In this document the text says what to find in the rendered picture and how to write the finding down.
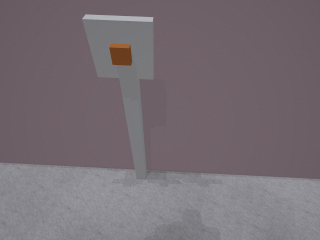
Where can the panel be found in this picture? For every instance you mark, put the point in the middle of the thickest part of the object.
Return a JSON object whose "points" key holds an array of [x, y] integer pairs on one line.
{"points": [[138, 32]]}

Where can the button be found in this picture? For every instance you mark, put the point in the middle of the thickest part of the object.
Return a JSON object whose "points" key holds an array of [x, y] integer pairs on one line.
{"points": [[121, 54]]}

